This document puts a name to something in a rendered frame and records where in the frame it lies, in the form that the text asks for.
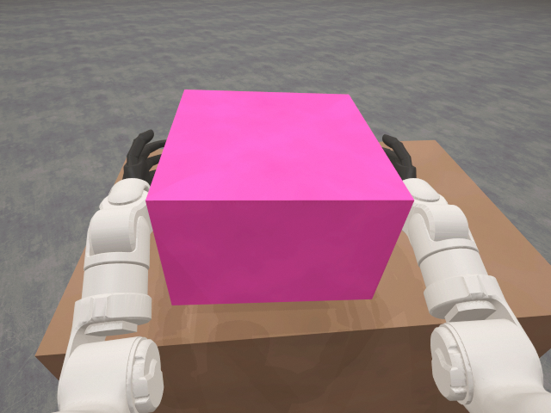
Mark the robot left upper arm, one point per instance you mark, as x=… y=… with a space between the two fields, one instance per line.
x=116 y=376

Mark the left robot hand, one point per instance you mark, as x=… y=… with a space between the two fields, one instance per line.
x=138 y=163

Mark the right robot hand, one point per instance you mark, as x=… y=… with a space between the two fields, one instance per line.
x=399 y=157

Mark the robot right forearm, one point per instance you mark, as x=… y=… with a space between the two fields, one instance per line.
x=458 y=287

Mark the robot left forearm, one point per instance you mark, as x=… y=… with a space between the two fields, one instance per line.
x=117 y=258

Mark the carton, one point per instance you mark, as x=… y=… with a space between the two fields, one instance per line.
x=265 y=197

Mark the robot right upper arm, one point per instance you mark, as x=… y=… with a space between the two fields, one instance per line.
x=488 y=366

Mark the pedestal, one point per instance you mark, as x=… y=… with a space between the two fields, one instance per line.
x=333 y=356

